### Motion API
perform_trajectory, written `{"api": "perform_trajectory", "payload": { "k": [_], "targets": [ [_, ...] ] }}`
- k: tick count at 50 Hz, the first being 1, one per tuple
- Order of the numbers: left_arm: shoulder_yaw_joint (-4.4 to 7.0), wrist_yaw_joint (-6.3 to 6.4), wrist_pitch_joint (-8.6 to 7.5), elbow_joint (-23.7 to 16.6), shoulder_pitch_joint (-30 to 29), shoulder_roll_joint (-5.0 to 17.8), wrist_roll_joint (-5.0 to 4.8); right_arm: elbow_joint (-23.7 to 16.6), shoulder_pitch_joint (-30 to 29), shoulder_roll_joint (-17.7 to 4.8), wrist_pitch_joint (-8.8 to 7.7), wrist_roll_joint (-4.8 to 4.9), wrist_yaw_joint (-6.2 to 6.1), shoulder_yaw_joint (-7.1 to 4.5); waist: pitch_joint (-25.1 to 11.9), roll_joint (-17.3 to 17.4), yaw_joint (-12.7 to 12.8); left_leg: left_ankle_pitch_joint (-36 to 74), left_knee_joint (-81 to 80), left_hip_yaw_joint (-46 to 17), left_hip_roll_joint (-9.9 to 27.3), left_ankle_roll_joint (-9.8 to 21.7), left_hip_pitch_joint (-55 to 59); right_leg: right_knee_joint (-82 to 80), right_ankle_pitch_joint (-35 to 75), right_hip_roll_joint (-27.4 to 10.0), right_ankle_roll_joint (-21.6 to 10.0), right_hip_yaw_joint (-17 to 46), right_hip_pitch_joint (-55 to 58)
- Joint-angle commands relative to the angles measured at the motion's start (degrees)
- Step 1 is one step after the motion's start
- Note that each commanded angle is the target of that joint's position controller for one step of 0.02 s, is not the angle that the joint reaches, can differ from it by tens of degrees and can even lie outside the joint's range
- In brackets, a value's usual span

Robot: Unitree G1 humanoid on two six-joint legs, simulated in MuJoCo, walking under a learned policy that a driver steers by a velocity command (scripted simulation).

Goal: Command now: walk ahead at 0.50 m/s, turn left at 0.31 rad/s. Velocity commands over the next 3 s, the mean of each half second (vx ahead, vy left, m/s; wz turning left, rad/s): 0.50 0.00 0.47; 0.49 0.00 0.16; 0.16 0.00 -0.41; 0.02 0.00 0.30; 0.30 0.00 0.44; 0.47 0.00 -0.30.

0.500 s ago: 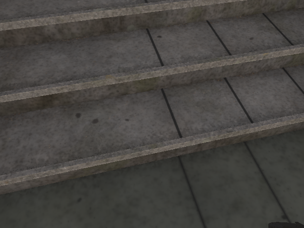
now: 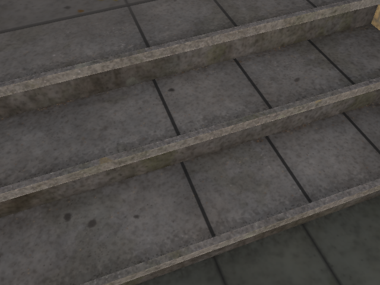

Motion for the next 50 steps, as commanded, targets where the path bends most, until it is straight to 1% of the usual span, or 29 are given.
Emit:
{"api": "perform_trajectory", "payload": {
  "k": [1, 4, 8, 13, 16, 18, 19, 20, 21, 23, 24, 26, 29, 30, 31, 33, 34, 36, 38, 40, 41, 42, 43, 44, 45, 47, 48, 49, 50],
  "targets": [
    [1.57, 0.71, -0.89, 0.6, 7.5, 5.0, -0.68, -3.0, -1.5, -5.2, 0.35, -0.96, 0.5, -1.52, 1.4, -8.5, 3.7, 4.6, 4.6, -2.1, 4.3, 0.0, -16.8, -18.9, 1.6, -15.5, -4.6, 15.3, 13.6],
    [1.95, 0.75, -2.28, 2.4, 8.8, 5.8, -1.06, -3.1, -3.6, -3.4, 1.12, -1.28, 1.28, -1.4, 1.1, -6.6, 2.5, 9.0, 5.2, -0.9, 4.2, -1.1, -17.8, -18.9, 16.4, -14.5, -4.9, 7.9, 13.8],
    [2.11, 0.95, -2.55, 4.6, 10.3, 5.5, -1.26, -6.0, -12.5, -2.1, 1.19, -1.49, 2.15, -0.75, 2.5, -6.2, 3.3, 15.7, -2.3, 1.0, 5.2, -2.7, -21.5, -19.8, 20.9, -13.9, -5.2, 0.8, 14.6],
    [2.85, 1.11, -2.64, 6.8, 11.3, 8.1, -1.41, -9.2, -20.9, -1.6, 0.94, -1.54, 3.02, 0.38, 3.5, -5.6, 4.3, 20.1, -18.0, 5.9, 3.4, -0.7, -13.1, -17.5, 28.3, -13.9, -3.8, -5.2, 14.2],
    [3.13, 1.64, -1.97, 7.3, 11.4, 9.3, -1.3, -8.4, -16.9, -3.5, 1.7, -2.04, 1.8, -0.21, -0.7, -6.2, 2.2, 12.1, -16.8, 8.8, -0.8, 3.1, -6.2, -6.0, 49.2, -15.0, -3.4, -8.0, 17.8],
    [3.49, 1.59, -0.63, 7.1, 10.3, 11.1, -1.6, -5.7, -7.1, -4.8, 0.77, -2.51, 1.11, -1.2, -5.5, -5.0, -2.4, 11.7, -23.2, 9.2, -4.9, 6.0, 4.9, 12.6, 51.3, -13.9, -2.1, -9.0, 15.8],
    [3.24, 1.44, -0.33, 6.3, 10.1, 10.5, -1.32, -3.1, 1.6, -8.5, 0.43, -2.98, 0.3, -2.8, -9.7, -1.8, -6.1, 11.7, -27.1, 3.9, -2.5, 8.0, 16.9, 28.7, 35.9, -12.0, -0.1, -9.1, 6.8],
    [1.29, 0.61, -0.66, 3.4, 14.6, 1.8, -0.99, -3.7, -0.2, -17.4, 0.56, -3.09, -0.6, -4.72, -11.0, 14.0, 0.0, 26.6, -28.2, -23.0, 16.4, 15.8, 30.1, 49.7, -18.5, -2.4, 3.6, -8.0, -15.7],
    [1.87, 0.48, -0.75, 2.5, 10.8, 6.2, -0.08, -4.4, 2.2, -18.1, 1.01, -0.64, -0.39, -5.4, -16.1, 6.3, -3.6, 20.0, -36.9, -38.4, 19.8, 21.0, 31.2, 55.7, -18.9, 0.7, 3.7, 4.8, -22.7],
    [1.86, 0.1, -1.58, 1.6, 5.9, 6.9, -0.45, -4.7, -5.3, -11.5, 1.54, 0.23, -1.0, -3.89, -1.8, 0.2, 0.0, 10.8, -41.7, -27.0, 16.0, 16.9, 17.1, 49.3, -7.6, -5.0, 3.2, 6.1, -24.9],
    [1.98, 0.19, -1.23, 1.6, 5.0, 6.8, -0.09, -5.1, -7.2, -9.3, 1.42, -0.02, -1.24, -3.27, 0.3, -0.8, 1.6, 18.2, -42.0, -24.1, 13.6, 15.2, 13.2, 48.5, -6.6, -5.4, 3.8, 5.5, -23.0],
    [1.46, -0.17, 0.81, 1.4, 7.0, 4.6, 1.21, -5.2, -7.4, -7.4, 0.82, 0.27, -1.58, -2.52, -3.1, -0.3, 3.6, 30.8, -39.9, -19.1, 10.6, 14.7, 10.9, 57.8, -6.1, -5.2, 4.9, 4.9, -22.7],
    [1.01, -0.44, 2.19, -0.6, 5.0, 2.6, 1.48, -4.5, -5.6, -8.4, -0.29, 0.22, -1.58, -2.59, -2.4, -1.7, 4.5, 36.8, -38.3, -15.2, 7.4, 13.2, 6.8, 59.3, -3.8, -5.2, 5.6, 3.7, -27.0],
    [0.86, -0.47, 2.49, -1.5, 3.5, 2.4, 1.53, -4.3, -4.4, -8.6, -0.41, 0.18, -1.8, -2.58, -2.1, -1.5, 4.1, 35.7, -38.5, -15.4, 6.7, 12.8, 6.4, 58.5, -2.4, -5.5, 5.8, 3.3, -28.7],
    [0.31, -0.08, 2.89, -2.1, 1.8, 0.0, 1.18, -3.5, -1.5, -8.2, -0.54, -0.11, -2.12, -2.48, -3.1, 3.1, 2.4, 33.1, -37.4, -17.7, 7.0, 14.7, 8.3, 70.8, -5.9, -3.7, 5.9, 1.0, -34.5],
    [0.07, 0.71, 3.42, -5.3, -3.1, 0.1, 0.93, -2.0, 3.1, -7.9, -0.81, 0.02, -2.43, -2.09, -1.4, 1.5, 1.1, 18.4, -38.9, -21.8, 8.8, 15.8, 12.6, 77.3, -8.4, -4.9, 5.4, 2.6, -47.8],
    [-0.38, 1.14, 3.48, -6.8, -6.3, -1.3, 0.93, -0.8, 6.0, -7.2, -1.21, -0.59, -2.36, -1.6, 0.1, 4.2, -0.4, 14.5, -39.3, -24.5, 10.6, 16.4, 16.4, 87.8, -12.6, -4.3, 4.3, 1.8, -57.1],
    [-1.79, 1.8, 3.14, -10.7, -13.6, -3.4, 1.03, 1.7, 9.8, -6.4, -2.0, -1.09, -2.25, -0.85, 4.0, 2.1, -1.6, 9.4, -40.4, -25.5, 14.3, 14.8, 21.6, 96.8, -19.0, -4.5, 1.9, 2.7, -72.2],
    [-2.84, 2.34, 2.74, -14.7, -19.2, -4.3, 0.44, 4.0, 10.2, -5.5, -2.86, -1.39, -2.24, -0.02, 6.8, 1.3, -1.3, 9.7, -42.9, -21.1, 13.8, 11.1, 20.2, 95.2, -22.9, -3.8, -0.1, 2.8, -75.0],
    [-4.28, 1.86, 3.12, -18.4, -21.5, -4.9, 0.11, 6.3, 8.7, -4.8, -2.21, -0.4, -2.48, 0.88, 7.4, 0.7, 0.6, 10.6, -49.5, -14.8, 10.1, 7.7, 12.6, 79.5, -21.0, -4.3, -1.0, -0.1, -65.4],
    [-4.35, 1.56, 3.8, -19.8, -20.6, -5.0, 0.46, 6.9, 8.1, -5.5, -1.94, 0.18, -3.77, 0.85, 6.5, 1.4, 2.0, 16.9, -53.2, -14.6, 11.9, 8.1, 11.2, 75.2, -20.0, -5.1, -1.6, 1.7, -59.9],
    [-4.32, 0.87, 4.83, -17.8, -16.3, -3.6, 0.36, 6.5, 7.2, -6.1, -1.47, 0.66, -3.76, 1.05, 2.9, -0.7, 2.5, 27.8, -56.6, -7.9, 10.0, 8.0, 11.5, 66.9, -17.5, -3.9, -2.0, -3.9, -49.6],
    [-4.25, 0.46, 5.1, -16.5, -13.0, -4.1, -0.03, 4.1, 4.0, -5.9, -1.42, 0.64, -3.61, 1.24, 0.0, 1.0, 3.1, 44.3, -56.7, -3.2, 9.5, 7.9, 8.9, 59.7, -14.9, -3.9, -3.0, -5.5, -36.0],
    [-4.26, 0.55, 5.13, -14.7, -10.0, -4.0, -0.65, 2.7, 1.6, -6.4, -1.47, 1.97, -3.65, 1.39, -3.7, -0.2, 5.6, 69.8, -53.0, 1.3, 8.8, 7.1, 6.4, 51.5, -12.0, -1.0, -4.3, -8.0, -21.7],
    [-3.52, 0.57, 5.09, -11.7, -3.2, -3.1, -1.18, 2.2, 2.8, -9.2, -1.95, 2.8, -3.69, 0.67, -10.8, 3.6, 8.3, 94.8, -45.8, 1.3, 11.0, 7.9, 8.0, 48.9, -8.6, 2.4, -4.4, -9.5, -9.0],
    [-1.03, 0.48, 4.65, -6.2, 11.6, 2.2, -1.07, 1.3, -0.3, -14.4, -2.07, 2.61, -3.08, -1.57, -18.7, 8.4, 14.5, 114.0, -22.1, 1.6, 13.9, 6.0, 19.5, 35.3, -12.6, 6.2, -5.5, -6.0, -0.7],
    [0.21, -0.16, 3.88, -3.2, 15.3, 4.7, 0.16, 1.1, 0.9, -13.8, -2.23, 1.62, -2.7, -2.09, -19.6, 4.3, 15.5, 100.7, -5.9, 1.4, 11.0, 4.6, 16.5, 25.8, -11.1, 5.8, -7.6, 2.8, 5.5],
    [2.12, 0.84, 3.83, 0.8, 17.9, 11.7, -0.22, -3.1, -0.1, -5.8, -2.85, 0.87, -0.59, -0.87, -16.8, -19.5, 11.9, 27.5, 23.9, 2.2, -5.7, -1.7, -9.6, 4.6, 12.4, -12.2, -18.0, 40.4, 15.6],
    [3.1, 2.02, 4.54, 0.5, 14.1, 11.4, -2.51, -3.7, 5.1, -5.1, -3.48, -3.69, 0.83, -0.74, -22.9, -15.2, 6.5, 11.1, 40.8, -5.8, -6.4, -2.0, -13.8, -4.2, 27.9, -15.4, -19.2, 60.9, 16.3]
  ]
}}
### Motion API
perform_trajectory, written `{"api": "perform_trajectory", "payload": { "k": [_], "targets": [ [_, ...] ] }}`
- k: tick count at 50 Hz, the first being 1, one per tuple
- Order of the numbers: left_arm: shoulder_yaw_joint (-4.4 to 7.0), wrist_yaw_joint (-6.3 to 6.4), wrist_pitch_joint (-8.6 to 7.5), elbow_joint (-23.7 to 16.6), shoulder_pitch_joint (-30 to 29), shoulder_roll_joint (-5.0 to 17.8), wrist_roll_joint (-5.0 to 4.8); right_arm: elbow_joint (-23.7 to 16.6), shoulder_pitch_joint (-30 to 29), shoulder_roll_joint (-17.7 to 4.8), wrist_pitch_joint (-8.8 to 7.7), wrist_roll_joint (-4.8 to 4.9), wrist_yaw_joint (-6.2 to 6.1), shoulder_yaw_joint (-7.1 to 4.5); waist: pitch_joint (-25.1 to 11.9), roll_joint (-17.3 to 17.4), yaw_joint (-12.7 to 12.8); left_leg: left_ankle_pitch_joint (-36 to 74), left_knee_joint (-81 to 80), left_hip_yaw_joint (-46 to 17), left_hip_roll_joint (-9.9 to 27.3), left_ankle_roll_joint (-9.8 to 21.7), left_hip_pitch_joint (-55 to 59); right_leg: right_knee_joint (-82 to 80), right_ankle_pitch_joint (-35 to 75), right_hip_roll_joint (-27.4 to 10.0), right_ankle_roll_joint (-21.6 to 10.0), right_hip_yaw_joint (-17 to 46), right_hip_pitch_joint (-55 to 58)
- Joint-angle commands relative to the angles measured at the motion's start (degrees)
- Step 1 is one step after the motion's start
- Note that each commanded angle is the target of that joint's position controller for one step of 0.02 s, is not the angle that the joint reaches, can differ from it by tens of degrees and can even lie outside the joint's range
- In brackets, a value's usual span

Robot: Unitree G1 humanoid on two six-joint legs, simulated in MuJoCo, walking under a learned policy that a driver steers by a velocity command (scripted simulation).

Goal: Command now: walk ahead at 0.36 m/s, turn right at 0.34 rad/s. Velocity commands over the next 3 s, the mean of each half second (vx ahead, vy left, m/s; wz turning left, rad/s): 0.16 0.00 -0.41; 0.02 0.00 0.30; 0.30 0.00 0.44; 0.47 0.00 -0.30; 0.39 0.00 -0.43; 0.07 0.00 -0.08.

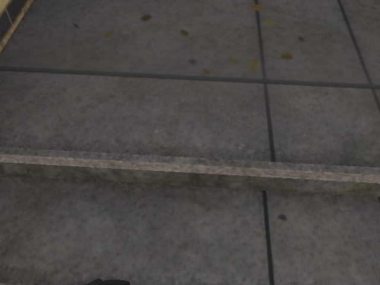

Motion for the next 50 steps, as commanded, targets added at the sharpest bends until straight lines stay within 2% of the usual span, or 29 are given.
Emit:
{"api": "perform_trajectory", "payload": {
  "k": [1, 2, 3, 4, 5, 6, 8, 10, 14, 15, 18, 19, 22, 25, 26, 27, 28, 29, 30, 31, 32, 34, 35, 37, 41, 42, 44, 46, 50],
  "targets": [
    [6.85, 1.93, 0.09, 3.5, 9.9, 15.2, -1.67, -11.2, 0.1, -4.9, -1.98, -3.45, 2.76, -1.61, -16.1, -6.4, 0.3, -4.1, 58.4, -4.5, -3.3, -2.2, -33.1, -45.5, 27.2, -18.4, -14.9, 63.6, 38.8],
    [5.34, -1.81, -2.3, 6.6, 17.0, 10.9, 2.55, -13.1, -7.9, -7.7, 0.36, 0.05, 5.28, -2.39, -2.3, 5.5, 8.5, 2.6, 71.3, -18.8, -6.1, 0.2, -48.8, -44.7, 24.5, -17.1, -10.7, 58.7, 33.4],
    [5.08, -3.22, -3.54, 11.5, 15.0, 9.3, 2.88, -14.8, -7.3, -7.2, 0.28, -1.24, 4.59, -1.91, -4.1, 2.4, 2.6, 4.1, 66.9, -17.8, -4.9, 2.3, -51.8, -43.1, 30.0, -15.5, -7.9, 50.5, 33.1],
    [3.42, -4.17, -3.77, 13.6, 9.3, 4.5, 3.08, -16.5, -5.8, -4.6, 0.71, -2.7, 3.86, -0.67, -6.3, 1.1, -3.0, 4.5, 68.3, -16.6, -3.1, 4.7, -52.8, -44.5, 30.4, -14.3, -6.4, 43.8, 29.6],
    [2.54, -4.31, -3.82, 15.1, 9.4, 2.1, 2.36, -18.4, -8.8, -2.7, 0.8, -3.47, 3.81, 0.44, -5.1, -0.2, -4.1, 1.5, 69.9, -13.2, -1.7, 6.2, -56.6, -45.5, 30.0, -11.7, -5.5, 36.5, 27.7],
    [1.84, -4.45, -4.15, 17.6, 13.0, 1.2, 3.84, -19.6, -9.2, -2.5, 1.2, -3.32, 3.14, 1.56, -5.7, 0.4, -4.6, 2.6, 70.4, -11.3, -0.9, 6.7, -62.5, -43.7, 37.6, -10.3, -4.9, 30.4, 29.5],
    [2.07, -4.7, -5.84, 16.9, 11.7, 3.4, 4.4, -20.8, -11.3, -2.0, 0.87, -0.59, 2.31, 2.74, -5.7, 1.6, -6.9, 1.1, 62.8, -5.3, 3.3, 5.1, -61.2, -44.6, 39.5, -7.2, 0.6, 20.9, 23.0],
    [2.34, -3.48, -8.16, 16.7, 19.7, 6.7, 4.61, -21.6, -15.5, -1.9, -0.25, 0.9, 2.18, 2.91, -7.5, -7.0, -4.3, -2.0, 70.8, 1.2, 1.8, 1.3, -59.8, -44.8, 43.9, -3.5, 3.1, 19.5, 21.6],
    [2.75, -3.0, -7.44, 17.8, 31.1, 9.8, 4.82, -22.9, -21.6, -1.3, -0.81, 0.79, 1.13, 3.71, -4.0, -7.0, 0.0, -7.0, 75.9, 0.7, 1.1, -1.6, -75.1, -42.9, 38.3, -6.1, 3.4, 26.1, 33.7],
    [2.37, -3.71, -6.94, 17.7, 31.0, 10.1, 5.24, -24.6, -25.2, -1.7, 0.14, 0.48, 0.86, 3.45, -4.2, -3.7, -1.0, -3.3, 68.6, 2.2, 2.0, -3.2, -74.1, -42.8, 37.2, -6.5, 2.8, 28.4, 31.8],
    [1.91, -3.52, -7.26, 16.3, 33.9, 9.6, 3.11, -25.2, -29.0, -0.4, 1.59, -1.58, 0.13, 3.48, -3.6, -8.9, 0.0, 0.1, 61.2, 3.6, 3.2, -6.0, -78.3, -43.4, 39.8, -9.1, 0.3, 33.0, 38.1],
    [2.55, -4.14, -7.4, 15.2, 32.3, 11.5, 2.26, -25.8, -32.7, 0.0, 2.36, -2.05, 0.63, 3.31, -1.2, -7.4, -0.1, -7.0, 58.8, 6.0, 4.5, -5.7, -81.6, -46.1, 47.5, -13.4, -0.6, 35.9, 40.8],
    [2.47, -3.74, -7.84, 15.6, 35.4, 10.4, 1.05, -23.7, -32.7, 2.9, 3.09, -2.18, 1.73, 3.56, -1.3, -7.7, 0.1, -7.5, 51.0, 4.0, 6.0, -5.8, -82.7, -46.0, 58.0, -16.8, -0.3, 34.7, 52.6],
    [3.41, -3.58, -8.6, 10.9, 25.6, 13.2, -0.97, -24.0, -33.2, 1.0, 2.79, -2.67, 4.3, 2.79, -4.2, -7.4, -4.1, -8.6, 32.7, 13.1, 1.8, -3.5, -44.5, -50.3, 84.4, -12.4, 4.1, 22.3, 34.3],
    [4.52, -4.37, -8.57, 11.3, 22.4, 17.1, -1.28, -22.6, -28.9, 0.8, 3.87, -1.48, 5.42, 2.84, -4.9, -11.2, -6.6, -3.0, 29.6, 13.1, -0.6, -3.6, -32.6, -50.9, 95.3, -13.6, 2.1, 21.0, 29.9],
    [5.65, -5.26, -8.62, 10.4, 19.6, 19.6, -3.04, -20.9, -23.6, -2.4, 3.76, -0.39, 5.5, 1.76, -4.7, -11.0, -8.8, -4.4, 19.6, 13.9, -2.9, -2.8, -29.4, -46.0, 103.5, -12.9, 3.0, 19.3, 34.1],
    [6.39, -6.19, -8.38, 10.0, 18.7, 20.3, -3.5, -16.9, -16.1, -4.1, 3.43, -0.16, 4.57, 1.07, -7.9, -8.5, -9.7, -0.1, 9.2, 12.7, -4.5, -0.8, -22.9, -38.9, 110.9, -12.1, 4.8, 18.2, 37.1],
    [5.74, -6.8, -7.92, 11.3, 28.2, 13.7, 0.52, -13.1, -9.3, -8.3, 3.14, -0.55, 3.52, -0.08, -23.0, 3.6, -3.1, 28.8, 7.4, -8.8, 2.7, 11.6, -0.7, -27.9, 94.6, -8.5, 9.1, 21.6, 27.6],
    [6.05, -6.58, -5.98, 10.6, 26.0, 12.2, 0.68, -11.2, 0.6, -6.1, 3.83, -3.47, 3.64, -0.42, -30.7, 14.6, -8.6, 25.2, -11.1, -35.1, 15.2, 22.2, 9.2, -6.4, 29.6, 2.6, 14.4, 24.7, 17.2],
    [8.33, -7.16, -3.79, 9.1, 17.9, 14.8, -0.65, -12.0, 2.7, -8.9, 3.82, -6.01, 3.12, -1.55, -22.5, 14.9, -11.8, 6.3, -24.7, -50.5, 16.3, 21.9, 0.4, 19.7, 12.3, 8.6, 13.3, 27.3, 8.2],
    [8.61, -5.91, -3.36, 7.4, 15.5, 14.0, -1.83, -10.3, -3.1, -11.2, 1.53, -4.88, 2.39, -2.23, -11.2, 5.2, -7.2, -7.4, -25.0, -45.9, 14.3, 17.3, -8.3, 29.5, 15.7, 7.1, 10.8, 28.6, 0.1],
    [6.3, -3.01, -3.48, 7.6, 13.1, 11.1, 2.18, -9.2, -17.3, -1.5, -0.71, -2.41, 1.87, 0.61, -9.1, -3.8, -0.5, -14.4, -21.3, -32.4, 9.6, 15.2, -21.1, 31.6, 22.4, 1.4, 7.1, 26.0, -2.0],
    [5.15, -1.83, -3.51, 6.6, 10.9, 9.2, 3.36, -8.1, -19.9, 2.3, -1.67, -1.83, 1.8, 1.92, -8.4, -5.1, 2.1, -13.4, -22.4, -25.8, 7.0, 13.0, -25.4, 26.7, 21.8, -1.3, 5.7, 24.1, -0.9],
    [4.09, 0.06, -3.34, 5.6, 7.2, 8.6, 2.87, -8.4, -20.7, 3.7, -2.83, -0.28, 0.5, 2.22, -10.2, -1.1, 2.2, -7.7, -23.1, -18.4, 3.7, 9.1, -26.2, 20.5, 13.8, -3.7, 6.5, 21.3, 0.5],
    [4.75, 0.29, -4.73, 3.6, 0.1, 12.3, 1.43, -11.1, -13.3, -5.7, -3.18, -1.94, -0.28, -0.42, -10.5, 0.3, -1.6, -7.3, -26.0, -16.5, 3.8, 8.6, -22.3, 9.5, 15.1, -4.2, 13.5, 17.3, 0.6],
    [4.83, 0.28, -4.28, 2.8, -0.7, 12.2, 0.56, -11.8, -13.5, -7.5, -3.09, -1.71, 0.29, -1.01, -8.7, 0.8, -0.8, -12.1, -28.6, -17.8, 6.1, 9.2, -23.1, 5.5, 3.9, -4.3, 15.8, 13.8, 1.5],
    [5.45, 1.08, -4.03, 1.9, -2.7, 12.1, 0.53, -12.4, -7.9, -8.2, -2.76, -0.97, 0.14, -1.42, -8.0, 4.1, -3.5, -17.5, -29.9, -22.3, 7.3, 9.8, -20.2, 1.3, 6.4, -4.1, 16.9, 14.3, 1.5],
    [6.07, 1.29, -4.58, 2.2, -0.7, 11.9, 1.34, -16.6, -14.3, -8.1, -4.22, -0.03, 0.72, -1.15, -6.3, 4.5, -0.7, -14.2, -29.8, -20.7, 6.5, 8.4, -23.9, -1.9, 13.9, -4.7, 16.3, 13.2, 9.6],
    [5.77, 0.61, -3.98, -2.1, -4.1, 9.5, 1.22, -18.6, -11.8, -8.2, -4.29, 0.52, 1.1, -1.64, -5.8, 6.1, -2.8, -12.6, -27.3, -24.5, 8.1, 10.5, -15.0, -17.0, 4.2, -3.2, 15.0, 12.1, 13.1]
  ]
}}
Over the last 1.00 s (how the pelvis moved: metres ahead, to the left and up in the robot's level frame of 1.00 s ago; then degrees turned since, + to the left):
0.52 0.10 0.03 19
